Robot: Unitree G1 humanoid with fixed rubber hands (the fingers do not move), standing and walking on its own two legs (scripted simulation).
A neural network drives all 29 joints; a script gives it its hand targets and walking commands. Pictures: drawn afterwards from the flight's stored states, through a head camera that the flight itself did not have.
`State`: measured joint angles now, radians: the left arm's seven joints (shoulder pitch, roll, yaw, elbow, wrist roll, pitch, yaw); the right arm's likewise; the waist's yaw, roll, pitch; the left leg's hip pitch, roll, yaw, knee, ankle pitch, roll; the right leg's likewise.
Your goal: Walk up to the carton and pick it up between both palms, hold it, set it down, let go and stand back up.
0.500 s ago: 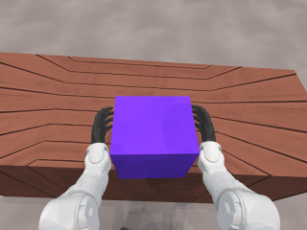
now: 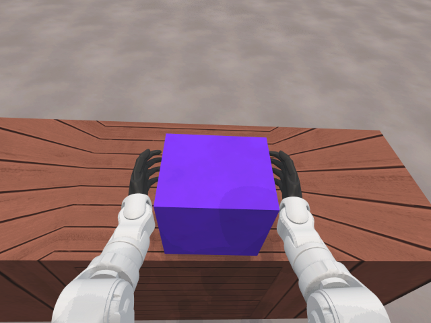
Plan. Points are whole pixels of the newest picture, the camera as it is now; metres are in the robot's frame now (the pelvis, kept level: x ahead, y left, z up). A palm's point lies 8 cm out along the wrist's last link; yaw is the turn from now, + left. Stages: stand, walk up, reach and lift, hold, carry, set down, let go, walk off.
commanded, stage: reach and lift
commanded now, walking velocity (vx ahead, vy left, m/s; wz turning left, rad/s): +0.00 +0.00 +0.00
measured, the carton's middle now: (213, 197) +0.39 +0.03 +0.01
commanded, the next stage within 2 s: none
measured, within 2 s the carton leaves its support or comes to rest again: neither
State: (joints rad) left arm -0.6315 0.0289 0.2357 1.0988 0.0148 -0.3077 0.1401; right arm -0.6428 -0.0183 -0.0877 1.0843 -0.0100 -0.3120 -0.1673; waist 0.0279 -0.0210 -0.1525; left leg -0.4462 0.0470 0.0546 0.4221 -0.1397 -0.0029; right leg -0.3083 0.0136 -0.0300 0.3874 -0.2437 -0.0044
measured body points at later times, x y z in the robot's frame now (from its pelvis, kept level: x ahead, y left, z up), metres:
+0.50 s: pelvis -0.01 -0.01 +0.01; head -0.03 +0.03 +0.46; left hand +0.37 +0.17 +0.11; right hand +0.37 -0.13 +0.11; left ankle +0.03 +0.12 -0.74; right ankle -0.04 -0.12 -0.74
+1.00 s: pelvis -0.02 +0.00 +0.01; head -0.04 +0.03 +0.45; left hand +0.35 +0.17 +0.14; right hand +0.35 -0.13 +0.14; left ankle +0.03 +0.12 -0.74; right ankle -0.04 -0.12 -0.74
